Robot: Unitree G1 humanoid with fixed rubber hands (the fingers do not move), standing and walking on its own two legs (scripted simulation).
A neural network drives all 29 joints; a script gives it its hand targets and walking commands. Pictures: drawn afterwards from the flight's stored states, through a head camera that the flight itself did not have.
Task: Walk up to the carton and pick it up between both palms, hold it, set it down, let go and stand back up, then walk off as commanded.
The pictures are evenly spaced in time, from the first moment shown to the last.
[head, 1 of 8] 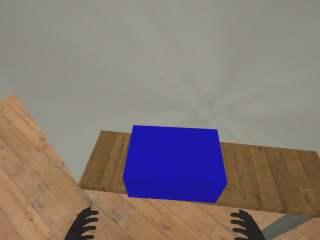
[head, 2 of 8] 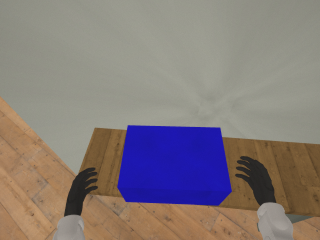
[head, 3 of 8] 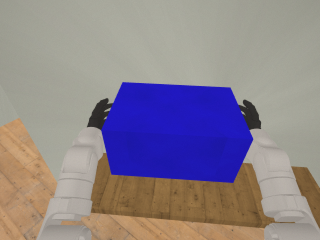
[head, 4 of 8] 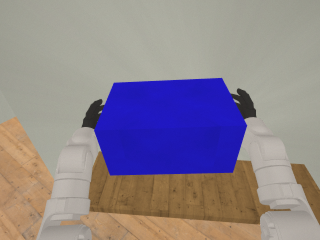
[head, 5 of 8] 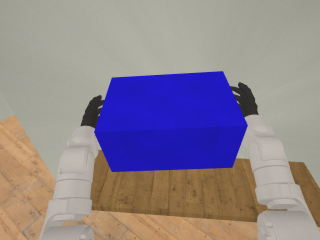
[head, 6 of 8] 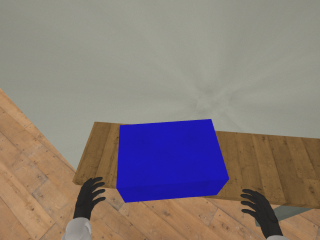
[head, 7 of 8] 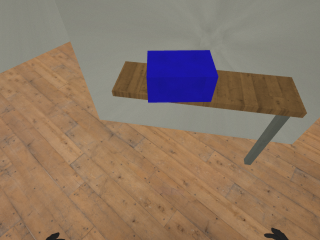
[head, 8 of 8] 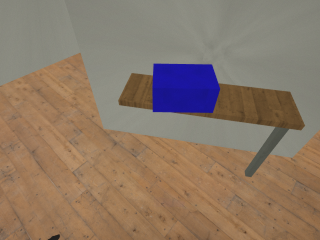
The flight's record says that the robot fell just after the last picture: no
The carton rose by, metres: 0.29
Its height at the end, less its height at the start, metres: +0.00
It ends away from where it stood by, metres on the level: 0.01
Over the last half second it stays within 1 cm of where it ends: yes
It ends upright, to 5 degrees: yes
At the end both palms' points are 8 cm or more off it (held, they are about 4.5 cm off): yes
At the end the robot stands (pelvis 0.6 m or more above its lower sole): yes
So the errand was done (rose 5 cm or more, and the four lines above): yes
